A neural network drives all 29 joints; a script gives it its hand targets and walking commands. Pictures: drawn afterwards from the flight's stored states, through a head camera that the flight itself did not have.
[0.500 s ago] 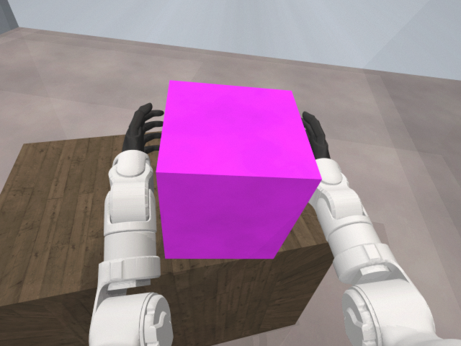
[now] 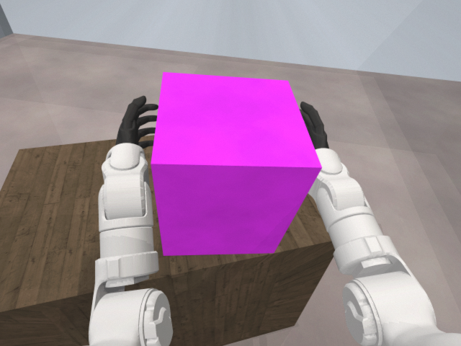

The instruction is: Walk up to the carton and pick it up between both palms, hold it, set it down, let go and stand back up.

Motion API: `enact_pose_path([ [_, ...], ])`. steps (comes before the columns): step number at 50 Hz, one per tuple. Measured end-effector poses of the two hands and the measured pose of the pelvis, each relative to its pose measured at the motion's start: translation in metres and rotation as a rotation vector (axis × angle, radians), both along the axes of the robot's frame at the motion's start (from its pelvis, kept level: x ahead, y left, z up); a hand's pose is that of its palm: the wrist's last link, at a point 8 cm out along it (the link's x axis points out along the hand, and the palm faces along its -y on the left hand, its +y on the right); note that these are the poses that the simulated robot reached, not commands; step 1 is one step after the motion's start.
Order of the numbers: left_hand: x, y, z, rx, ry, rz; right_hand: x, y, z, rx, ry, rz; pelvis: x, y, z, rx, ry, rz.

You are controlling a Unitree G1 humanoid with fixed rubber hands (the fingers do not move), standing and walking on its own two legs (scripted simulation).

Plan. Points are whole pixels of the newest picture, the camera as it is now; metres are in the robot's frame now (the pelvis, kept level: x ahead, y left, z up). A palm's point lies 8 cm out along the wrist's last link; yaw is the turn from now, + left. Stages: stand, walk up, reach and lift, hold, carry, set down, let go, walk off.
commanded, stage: reach and lift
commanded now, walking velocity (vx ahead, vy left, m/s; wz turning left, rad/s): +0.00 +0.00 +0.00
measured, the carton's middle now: (223, 171) +0.37 +0.01 +0.14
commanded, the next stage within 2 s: hold in 0.58 s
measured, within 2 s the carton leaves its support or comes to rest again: neither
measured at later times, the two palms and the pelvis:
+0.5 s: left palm (129, 139) +0.37 +0.16 +0.22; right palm (317, 141) +0.37 -0.14 +0.21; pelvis +0.00 +0.00 +0.00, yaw +0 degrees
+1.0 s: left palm (127, 131) +0.36 +0.16 +0.24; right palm (325, 130) +0.36 -0.14 +0.23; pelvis +0.00 +0.00 +0.00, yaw -1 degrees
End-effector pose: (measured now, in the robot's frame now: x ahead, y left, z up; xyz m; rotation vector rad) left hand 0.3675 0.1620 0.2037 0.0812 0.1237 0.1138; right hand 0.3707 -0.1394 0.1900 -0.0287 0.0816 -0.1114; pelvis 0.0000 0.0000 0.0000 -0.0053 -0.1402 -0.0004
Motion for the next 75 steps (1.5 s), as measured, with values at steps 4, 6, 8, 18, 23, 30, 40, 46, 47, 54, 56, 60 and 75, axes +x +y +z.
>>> enact_pose_path([
  [4, 0.0, 0.0, 0.001, 0.0, -0.002, 0.0, 0.0, 0.0, 0.002, 0.0, -0.003, 0.001, 0.001, 0.0, 0.0, 0.0, -0.002, 0.002],
  [6, 0.0, 0.0, 0.002, 0.0, -0.004, 0.0, 0.0, 0.0, 0.003, 0.001, -0.005, 0.001, 0.002, 0.0, 0.0, 0.0, -0.004, 0.002],
  [8, 0.0, 0.0, 0.002, 0.0, -0.005, 0.0, 0.0, 0.0, 0.004, 0.001, -0.007, 0.001, 0.002, 0.0, 0.0, 0.0, -0.005, 0.002],
  [18, -0.001, -0.001, 0.008, -0.003, -0.006, 0.002, 0.0, -0.001, 0.011, 0.006, -0.01, 0.002, 0.002, -0.001, 0.0, 0.001, -0.007, 0.001],
  [23, -0.001, -0.001, 0.011, -0.005, -0.006, 0.002, 0.001, -0.001, 0.014, 0.008, -0.011, 0.002, 0.001, -0.002, 0.0, 0.001, -0.006, 0.001],
  [30, 0.0, -0.001, 0.015, -0.008, -0.006, 0.001, 0.002, -0.001, 0.019, 0.009, -0.012, 0.002, 0.001, -0.002, 0.0, 0.001, -0.005, 0.001],
  [40, -0.012, -0.002, 0.028, -0.014, -0.039, 0.007, -0.008, -0.002, 0.037, 0.02, -0.047, 0.007, 0.001, -0.002, -0.001, 0.0, -0.021, 0.003],
  [46, -0.013, -0.003, 0.031, -0.018, -0.017, 0.007, -0.009, -0.004, 0.04, 0.029, -0.025, 0.005, -0.002, -0.002, 0.0, 0.002, -0.02, -0.007],
  [47, -0.013, -0.004, 0.033, -0.016, -0.017, 0.007, -0.009, -0.004, 0.041, 0.029, -0.025, 0.005, -0.003, -0.002, 0.0, 0.002, -0.018, -0.008],
  [54, -0.01, -0.003, 0.036, -0.017, -0.012, 0.006, -0.006, -0.004, 0.045, 0.028, -0.022, 0.007, -0.004, -0.003, 0.0, 0.001, -0.008, -0.009],
  [56, -0.01, -0.003, 0.035, -0.017, -0.011, 0.006, -0.006, -0.004, 0.045, 0.026, -0.021, 0.007, -0.003, -0.003, 0.0, 0.001, -0.006, -0.008],
  [60, -0.009, -0.003, 0.034, -0.018, -0.011, 0.004, -0.005, -0.003, 0.045, 0.023, -0.022, 0.007, -0.002, -0.003, 0.0, 0.001, -0.006, -0.005],
  [75, -0.01, -0.002, 0.029, -0.017, -0.015, 0.003, -0.005, -0.003, 0.043, 0.029, -0.027, 0.007, 0.001, -0.002, 0.0, 0.001, -0.01, -0.004],
])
